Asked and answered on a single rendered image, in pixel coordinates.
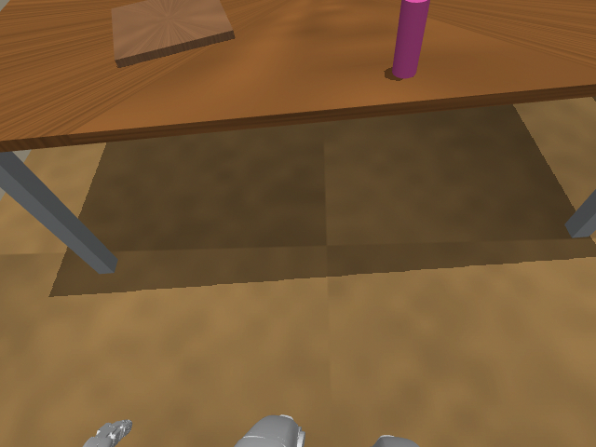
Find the left robot hand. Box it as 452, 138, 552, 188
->
83, 420, 132, 447

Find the table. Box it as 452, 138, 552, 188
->
0, 0, 596, 274

